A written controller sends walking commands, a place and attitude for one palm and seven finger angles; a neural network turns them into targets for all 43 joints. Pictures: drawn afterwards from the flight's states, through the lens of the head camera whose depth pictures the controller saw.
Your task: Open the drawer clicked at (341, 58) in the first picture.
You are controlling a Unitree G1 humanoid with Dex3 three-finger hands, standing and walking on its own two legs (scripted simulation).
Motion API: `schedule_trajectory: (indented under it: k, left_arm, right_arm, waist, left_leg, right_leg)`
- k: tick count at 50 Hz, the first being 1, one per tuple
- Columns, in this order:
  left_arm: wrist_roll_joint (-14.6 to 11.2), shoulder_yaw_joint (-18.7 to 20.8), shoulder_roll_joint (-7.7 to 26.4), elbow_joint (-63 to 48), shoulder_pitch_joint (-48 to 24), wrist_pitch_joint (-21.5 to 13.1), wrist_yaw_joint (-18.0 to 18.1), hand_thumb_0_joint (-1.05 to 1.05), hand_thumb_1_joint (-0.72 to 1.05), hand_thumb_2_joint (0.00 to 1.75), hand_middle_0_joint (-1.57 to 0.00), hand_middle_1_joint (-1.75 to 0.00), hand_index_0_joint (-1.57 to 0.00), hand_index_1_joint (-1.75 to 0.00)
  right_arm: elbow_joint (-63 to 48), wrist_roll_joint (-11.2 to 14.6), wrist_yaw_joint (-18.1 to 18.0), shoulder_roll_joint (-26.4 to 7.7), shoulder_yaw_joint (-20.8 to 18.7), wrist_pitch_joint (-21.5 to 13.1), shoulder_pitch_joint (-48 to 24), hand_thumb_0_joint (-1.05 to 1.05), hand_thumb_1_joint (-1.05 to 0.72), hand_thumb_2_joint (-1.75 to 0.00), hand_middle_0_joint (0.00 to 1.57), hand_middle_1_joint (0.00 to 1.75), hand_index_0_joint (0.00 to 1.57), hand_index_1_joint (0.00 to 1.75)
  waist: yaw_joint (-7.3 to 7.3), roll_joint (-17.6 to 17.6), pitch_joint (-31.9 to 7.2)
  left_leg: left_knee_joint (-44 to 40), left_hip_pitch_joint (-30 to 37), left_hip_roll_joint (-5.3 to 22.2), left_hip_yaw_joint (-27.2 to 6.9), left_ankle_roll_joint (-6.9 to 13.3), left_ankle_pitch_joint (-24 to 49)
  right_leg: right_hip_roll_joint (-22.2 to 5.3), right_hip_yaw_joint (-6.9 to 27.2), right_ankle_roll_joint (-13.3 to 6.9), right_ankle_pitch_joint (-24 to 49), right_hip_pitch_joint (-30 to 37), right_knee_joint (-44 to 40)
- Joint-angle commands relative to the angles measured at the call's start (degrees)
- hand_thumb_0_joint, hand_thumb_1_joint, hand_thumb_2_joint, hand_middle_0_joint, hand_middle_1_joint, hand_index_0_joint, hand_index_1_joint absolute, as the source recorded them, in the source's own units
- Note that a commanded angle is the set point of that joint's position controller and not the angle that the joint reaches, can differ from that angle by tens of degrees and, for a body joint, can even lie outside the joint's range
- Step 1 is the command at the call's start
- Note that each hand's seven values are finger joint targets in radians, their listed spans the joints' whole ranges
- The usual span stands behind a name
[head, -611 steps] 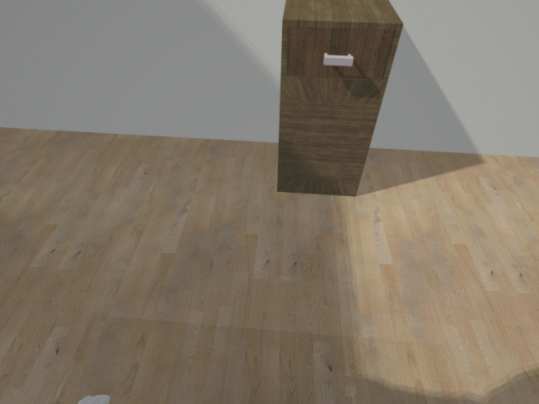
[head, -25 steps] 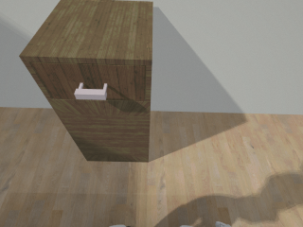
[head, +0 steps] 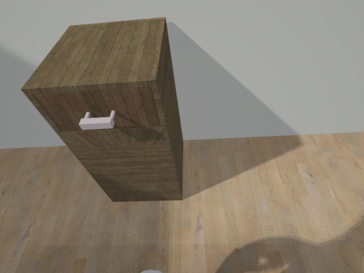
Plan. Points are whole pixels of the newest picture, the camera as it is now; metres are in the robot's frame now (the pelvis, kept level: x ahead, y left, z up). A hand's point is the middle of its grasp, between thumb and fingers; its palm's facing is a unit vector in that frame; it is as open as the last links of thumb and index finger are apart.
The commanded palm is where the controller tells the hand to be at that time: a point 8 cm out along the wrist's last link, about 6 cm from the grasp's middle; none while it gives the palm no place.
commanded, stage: come to a stop and stand still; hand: left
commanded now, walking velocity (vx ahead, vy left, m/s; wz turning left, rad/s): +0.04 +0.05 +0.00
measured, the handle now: (98, 118) +0.57 +0.34 -0.03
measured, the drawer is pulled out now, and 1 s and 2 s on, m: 0.00 0.00 0.00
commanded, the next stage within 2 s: look again from close up in 0.64 s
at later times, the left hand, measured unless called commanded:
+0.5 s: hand out of the picture +0.01 +0.23 -0.19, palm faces +0.06 -0.98 -0.18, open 7.4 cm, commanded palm none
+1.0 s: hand out of the picture +0.03 +0.25 -0.19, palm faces -0.02 -0.97 -0.24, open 7.3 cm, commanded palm none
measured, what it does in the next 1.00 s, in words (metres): steps on the spot: left foot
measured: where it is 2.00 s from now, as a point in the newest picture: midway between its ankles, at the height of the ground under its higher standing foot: outside the picture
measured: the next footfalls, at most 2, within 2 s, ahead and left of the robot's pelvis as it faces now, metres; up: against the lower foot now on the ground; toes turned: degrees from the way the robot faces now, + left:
left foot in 0.24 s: +0.01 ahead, +0.19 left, +0.00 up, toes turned +3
right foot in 1.94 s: +0.09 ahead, -0.03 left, +0.00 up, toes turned +0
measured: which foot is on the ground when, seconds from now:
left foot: up 0.00-0.22, down 0.24-1.00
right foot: down 0.00-1.00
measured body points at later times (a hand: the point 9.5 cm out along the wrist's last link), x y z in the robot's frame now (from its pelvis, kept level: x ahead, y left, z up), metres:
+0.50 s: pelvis +0.01 +0.06 -0.01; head +0.03 +0.07 +0.44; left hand +0.01 +0.28 -0.17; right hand +0.09 -0.16 -0.16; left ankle -0.03 +0.19 -0.75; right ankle -0.01 -0.08 -0.75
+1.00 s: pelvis +0.01 +0.07 -0.02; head +0.02 +0.05 +0.43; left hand +0.04 +0.30 -0.17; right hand +0.00 -0.15 -0.18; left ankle -0.03 +0.18 -0.75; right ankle -0.01 -0.08 -0.75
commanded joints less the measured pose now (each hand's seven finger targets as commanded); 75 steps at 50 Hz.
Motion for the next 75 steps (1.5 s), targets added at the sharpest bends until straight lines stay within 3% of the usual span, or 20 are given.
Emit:
schedule_trajectory:
  k: [1,5,8,10,12,14,15,16,22,36,37,38,39,40,44,56,66,69,72,75]
  left_arm:
    - [0.2,2.5,11.9,-0.9,6.2,-0.6,0.9,0.0,0.9,0.9,-0.2,-0.3,-0.2,-0.3]
    - [0.7,2.4,12.3,-0.5,4.5,-0.1,0.3,0.0,0.9,0.9,-0.2,-0.3,-0.2,-0.3]
    - [0.2,2.3,12.5,0.0,2.0,0.1,0.1,0.0,0.9,0.9,-0.2,-0.3,-0.2,-0.3]
    - [-0.4,1.5,9.7,0.4,1.8,0.5,-0.1,0.0,0.9,0.9,-0.2,-0.3,-0.2,-0.3]
    - [-0.7,0.5,5.4,0.4,3.7,0.9,-0.3,0.0,0.9,0.9,-0.2,-0.3,-0.2,-0.3]
    - [-0.5,0.0,4.2,0.7,4.1,0.6,-0.8,0.0,0.9,0.9,-0.2,-0.3,-0.2,-0.3]
    - [-0.3,-0.2,4.1,2.2,3.3,0.9,-0.7,0.0,0.9,0.9,-0.2,-0.3,-0.2,-0.3]
    - [-0.4,-0.3,5.3,2.9,3.2,0.8,-0.7,0.0,0.9,0.9,-0.2,-0.3,-0.2,-0.3]
    - [-0.5,-0.6,7.4,4.7,3.8,-0.1,-0.4,0.0,0.9,0.9,-0.2,-0.3,-0.2,-0.3]
    - [-0.9,-0.9,7.5,5.0,1.9,0.1,-0.1,0.0,0.9,0.9,-0.2,-0.3,-0.2,-0.3]
    - [0.0,-1.4,9.1,5.9,5.5,-1.5,2.3,0.0,0.9,0.9,-0.2,-0.3,-0.2,-0.3]
    - [-0.3,-0.9,11.2,3.2,3.6,-2.0,1.8,0.0,0.9,0.9,-0.2,-0.3,-0.2,-0.3]
    - [-0.7,-1.2,10.9,2.6,1.2,-2.0,1.0,0.0,0.9,0.9,-0.2,-0.3,-0.2,-0.3]
    - [-0.6,-1.5,9.9,2.1,0.8,-1.7,0.6,0.0,0.9,0.9,-0.2,-0.3,-0.2,-0.3]
    - [-0.8,-1.5,8.5,1.2,1.3,-1.1,0.0,0.0,0.9,0.9,-0.2,-0.3,-0.2,-0.3]
    - [-0.7,-1.5,8.4,2.0,1.6,-0.5,-0.4,0.0,0.9,0.9,-0.2,-0.3,-0.2,-0.3]
    - [-0.7,-1.1,8.4,2.5,2.7,-1.1,-0.5,0.0,0.9,0.9,-0.2,-0.3,-0.2,-0.3]
    - [-0.3,-0.2,10.0,2.1,3.5,-1.0,-0.6,0.0,0.9,0.9,-0.2,-0.3,-0.2,-0.3]
    - [-0.1,1.5,13.0,1.8,5.7,-0.6,-0.6,0.0,0.9,0.9,-0.2,-0.3,-0.2,-0.3]
    - [0.4,2.7,13.2,0.6,6.1,-0.5,-0.3,0.0,0.9,0.9,-0.2,-0.3,-0.2,-0.3]
  right_arm:
    - [-5.4,0.5,-0.4,-1.5,0.0,-1.4,-4.1,0.0,-0.9,-0.9,0.2,0.3,0.2,0.3]
    - [-5.4,1.0,-0.3,-0.2,0.6,-2.2,-4.6,0.0,-0.9,-0.9,0.2,0.3,0.2,0.3]
    - [-3.5,1.1,-0.7,0.5,1.0,-3.1,-0.6,0.0,-0.9,-0.9,0.2,0.3,0.2,0.3]
    - [-2.2,1.1,-1.1,-1.1,1.1,-4.1,1.9,0.0,-0.9,-0.9,0.2,0.3,0.2,0.3]
    - [-3.2,0.6,-1.5,-6.5,0.4,-4.4,0.0,0.0,-0.9,-0.9,0.2,0.3,0.2,0.3]
    - [-4.2,0.3,-2.0,-6.0,0.7,-4.1,-4.3,0.0,-0.9,-0.9,0.2,0.3,0.2,0.3]
    - [-3.2,0.4,-2.1,-4.5,1.2,-4.5,-4.7,0.0,-0.9,-0.9,0.2,0.3,0.2,0.3]
    - [-2.5,0.6,-2.3,-3.1,1.7,-4.5,-4.7,0.0,-0.9,-0.9,0.2,0.3,0.2,0.3]
    - [-1.4,1.0,-2.4,-1.9,1.9,-5.0,-1.9,0.0,-0.9,-0.9,0.2,0.3,0.2,0.3]
    - [1.5,1.0,-2.5,-1.2,2.6,-5.4,0.5,0.0,-0.9,-0.9,0.2,0.3,0.2,0.3]
    - [-2.7,1.4,-1.8,-4.2,2.2,-5.9,-3.1,0.0,-0.9,-0.9,0.2,0.3,0.2,0.3]
    - [-3.7,0.8,-1.4,-1.4,2.3,-5.7,0.4,0.0,-0.9,-0.9,0.2,0.3,0.2,0.3]
    - [-3.2,0.5,-1.1,-0.7,2.6,-5.4,-0.4,0.0,-0.9,-0.9,0.2,0.3,0.2,0.3]
    - [-3.6,0.4,-1.0,-1.7,2.9,-5.4,1.2,0.0,-0.9,-0.9,0.2,0.3,0.2,0.3]
    - [-3.9,0.3,-1.4,-3.0,3.0,-6.0,3.2,0.0,-0.9,-0.9,0.2,0.3,0.2,0.3]
    - [-1.8,0.5,-1.6,-1.3,3.3,-5.4,2.9,0.0,-0.9,-0.9,0.2,0.3,0.2,0.3]
    - [-0.8,0.5,-1.8,-0.7,3.2,-5.4,2.5,0.0,-0.9,-0.9,0.2,0.3,0.2,0.3]
    - [-1.2,0.5,-1.4,-0.8,3.1,-4.8,2.3,0.0,-0.9,-0.9,0.2,0.3,0.2,0.3]
    - [-2.7,0.4,-1.0,-0.1,2.7,-4.0,1.1,0.0,-0.9,-0.9,0.2,0.3,0.2,0.3]
    - [-4.5,0.4,-0.8,-0.2,2.4,-4.1,-0.7,0.0,-0.9,-0.9,0.2,0.3,0.2,0.3]
  waist:
    - [2.49,-12.1,-2.2]
    - [2.17,-15.2,-1.6]
    - [-0.37,-14.7,-2.8]
    - [-1.47,-7.2,-3.3]
    - [-0.24,7.6,-2.1]
    - [1.66,0.6,3.4]
    - [0.8,7.5,2.7]
    - [0.87,9.0,2.9]
    - [-0.52,-1.8,-2.1]
    - [-0.08,-1.5,0.1]
    - [0.7,-2.5,2.9]
    - [-1.48,-0.4,-0.5]
    - [-0.79,0.9,1.0]
    - [-1.19,0.0,-0.9]
    - [-0.91,2.0,-4.0]
    - [-0.71,-3.3,3.6]
    - [-0.84,-3.1,0.5]
    - [-0.18,-5.3,1.3]
    - [0.89,-11.9,2.9]
    - [1.61,-13.3,4.9]
  left_leg:
    - [-1.7,-6.9,2.1,-1.1,-0.2,-2.9]
    - [-12.5,1.3,1.1,1.4,0.9,-4.2]
    - [-25.7,11.8,-0.2,3.8,1.2,4.6]
    - [-33.0,20.7,2.8,1.9,2.2,11.0]
    - [-38.0,15.7,15.9,-11.7,8.4,14.4]
    - [-38.6,7.0,14.3,-8.2,8.7,8.9]
    - [-39.4,9.2,11.8,-7.2,7.8,12.3]
    - [-38.1,10.2,10.4,-5.6,7.3,17.6]
    - [-31.1,16.7,6.7,-0.4,4.3,25.9]
    - [-34.1,15.1,6.5,-0.6,3.9,24.2]
    - [-22.4,10.3,6.7,1.3,2.4,30.8]
    - [-25.9,10.3,4.8,0.5,3.0,15.9]
    - [-28.7,9.5,4.7,0.9,3.8,12.6]
    - [-29.3,9.1,5.5,0.0,4.3,12.2]
    - [-29.2,11.2,7.7,-1.8,5.7,21.6]
    - [-31.9,9.2,5.6,-0.2,4.9,10.0]
    - [-30.5,12.3,5.4,1.2,4.2,11.5]
    - [-26.6,8.5,3.3,2.8,4.0,4.1]
    - [-17.9,2.8,1.0,5.3,3.6,-3.7]
    - [-12.4,-1.5,2.4,3.7,3.9,-7.9]
  right_leg:
    - [-16.2,13.6,-6.8,23.6,9.3,-5.4]
    - [-14.4,13.1,-6.5,17.1,3.8,-6.5]
    - [-10.7,9.2,-3.4,14.1,-0.6,-2.9]
    - [-6.5,6.8,-0.3,6.3,-7.1,2.0]
    - [-0.7,0.2,3.3,-8.0,-8.3,8.3]
    - [-0.7,0.5,3.3,-4.0,-5.9,7.8]
    - [-1.2,0.2,3.5,-1.4,-4.7,6.7]
    - [-1.2,1.0,3.4,0.5,-3.5,5.3]
    - [-3.3,3.6,2.8,16.1,0.6,0.1]
    - [-3.2,2.8,3.0,13.5,3.7,-1.5]
    - [-5.5,6.8,2.5,30.2,0.1,0.2]
    - [-6.3,6.0,0.9,24.7,2.0,2.6]
    - [-4.6,4.9,0.9,18.5,1.0,3.3]
    - [-2.9,3.8,1.1,9.0,0.8,3.5]
    - [-0.9,2.1,1.2,4.0,1.2,6.3]
    - [-1.8,4.7,1.5,4.3,-3.0,2.7]
    - [-2.5,6.0,0.8,8.0,-2.6,1.1]
    - [-4.4,8.2,-0.4,-0.1,-1.5,-0.1]
    - [-11.5,15.7,-3.9,-9.0,-1.7,-7.0]
    - [-15.8,18.0,-6.9,-7.0,-2.3,-8.1]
